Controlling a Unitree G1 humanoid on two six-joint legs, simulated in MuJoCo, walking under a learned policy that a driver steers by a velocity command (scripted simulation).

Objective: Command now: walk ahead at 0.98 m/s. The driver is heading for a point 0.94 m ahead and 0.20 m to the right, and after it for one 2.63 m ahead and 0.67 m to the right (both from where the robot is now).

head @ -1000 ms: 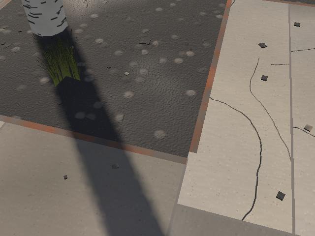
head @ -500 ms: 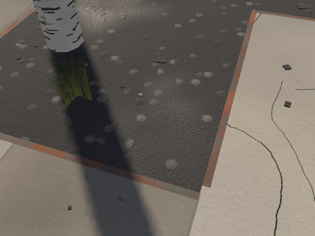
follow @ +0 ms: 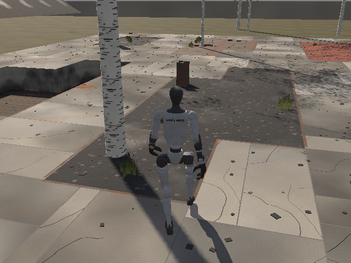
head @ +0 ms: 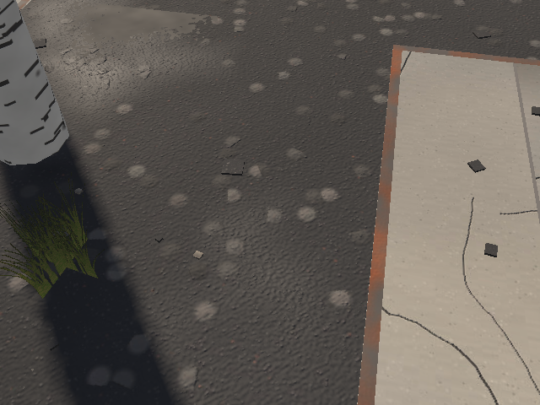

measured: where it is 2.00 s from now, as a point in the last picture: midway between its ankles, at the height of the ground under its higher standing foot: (277, 177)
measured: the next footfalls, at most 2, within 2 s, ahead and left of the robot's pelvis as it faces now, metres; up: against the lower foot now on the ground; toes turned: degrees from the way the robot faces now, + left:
right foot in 0.16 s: +0.37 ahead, -0.08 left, +0.00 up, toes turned -3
left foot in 0.62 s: +0.82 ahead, +0.10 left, +0.00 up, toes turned -1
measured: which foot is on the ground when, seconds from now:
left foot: down 0.00-0.16, up 0.18-0.60, down 0.62-1.00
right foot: up 0.00-0.14, down 0.16-0.60, up 0.62-1.00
